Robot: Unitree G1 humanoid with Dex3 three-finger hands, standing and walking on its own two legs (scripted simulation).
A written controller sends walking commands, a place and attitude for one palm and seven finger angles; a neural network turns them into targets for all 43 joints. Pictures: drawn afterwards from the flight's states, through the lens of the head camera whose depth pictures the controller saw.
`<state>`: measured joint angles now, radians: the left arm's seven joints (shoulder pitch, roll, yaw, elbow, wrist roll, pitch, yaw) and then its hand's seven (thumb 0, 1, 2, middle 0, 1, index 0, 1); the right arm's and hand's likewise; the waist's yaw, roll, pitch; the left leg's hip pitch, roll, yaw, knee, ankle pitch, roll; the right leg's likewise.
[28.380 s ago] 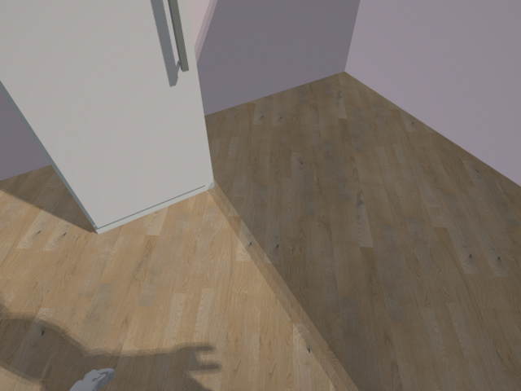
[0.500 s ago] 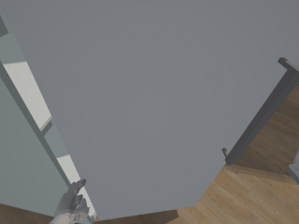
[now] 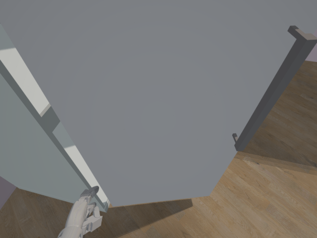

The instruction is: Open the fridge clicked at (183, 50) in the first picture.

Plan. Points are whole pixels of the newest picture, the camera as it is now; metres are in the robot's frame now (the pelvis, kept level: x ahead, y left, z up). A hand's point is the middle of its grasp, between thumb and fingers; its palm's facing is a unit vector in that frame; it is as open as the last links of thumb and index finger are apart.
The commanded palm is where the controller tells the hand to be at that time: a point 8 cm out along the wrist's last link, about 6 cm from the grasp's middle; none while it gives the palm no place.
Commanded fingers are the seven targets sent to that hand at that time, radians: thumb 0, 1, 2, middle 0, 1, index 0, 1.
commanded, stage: step back with the hand held close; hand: right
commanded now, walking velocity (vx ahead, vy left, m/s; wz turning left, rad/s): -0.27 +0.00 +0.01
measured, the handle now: (259, 103) +0.41 -0.24 +0.13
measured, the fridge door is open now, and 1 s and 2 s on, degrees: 70 70 70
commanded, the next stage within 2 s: stop stepping back and stand still in 0.66 s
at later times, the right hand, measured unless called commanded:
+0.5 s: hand out of the picture +0.10 -0.28 +0.19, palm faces +0.40 +0.77 -0.49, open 7.4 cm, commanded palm +0.04 -0.32 +0.19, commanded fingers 0.00 -0.90 -0.90 0.20 0.30 0.20 0.30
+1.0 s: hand out of the picture -0.06 -0.30 +0.21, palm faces +0.44 +0.77 -0.45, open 7.4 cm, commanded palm -0.11 -0.34 +0.19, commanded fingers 0.00 -0.90 -0.90 0.20 0.30 0.20 0.30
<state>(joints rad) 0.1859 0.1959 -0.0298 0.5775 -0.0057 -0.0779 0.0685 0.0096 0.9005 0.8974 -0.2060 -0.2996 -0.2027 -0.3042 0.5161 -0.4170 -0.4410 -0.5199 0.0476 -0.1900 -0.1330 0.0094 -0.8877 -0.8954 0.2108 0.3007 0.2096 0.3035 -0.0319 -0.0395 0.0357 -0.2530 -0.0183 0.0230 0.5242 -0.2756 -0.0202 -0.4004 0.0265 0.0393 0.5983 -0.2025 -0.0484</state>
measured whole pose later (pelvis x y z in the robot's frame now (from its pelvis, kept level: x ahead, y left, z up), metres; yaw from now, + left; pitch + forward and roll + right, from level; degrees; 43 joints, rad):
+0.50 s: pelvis -0.10 -0.02 +0.00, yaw +1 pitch +0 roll +3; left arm 0.16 0.17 -0.03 0.57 0.00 -0.11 0.04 0.01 0.90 0.90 -0.21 -0.30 -0.20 -0.30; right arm 0.54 -0.47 -0.47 -0.59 0.06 -0.21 -0.13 0.01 -0.89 -0.90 0.21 0.30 0.21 0.30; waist -0.03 -0.02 0.04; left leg -0.23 -0.02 0.03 0.50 -0.30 -0.02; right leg -0.45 -0.04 -0.01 0.57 -0.13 -0.04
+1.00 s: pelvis -0.25 -0.04 +0.00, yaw -1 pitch -2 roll +3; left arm 0.28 0.16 0.00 0.58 -0.01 -0.13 0.02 0.01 0.90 0.90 -0.21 -0.30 -0.20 -0.30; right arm 0.58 -0.48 -0.49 -0.63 0.05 -0.24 -0.15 0.01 -0.89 -0.90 0.21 0.30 0.21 0.30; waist 0.02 0.03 0.01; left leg -0.26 -0.03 0.08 0.69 -0.44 0.01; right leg -0.37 -0.06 0.00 0.59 -0.22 0.00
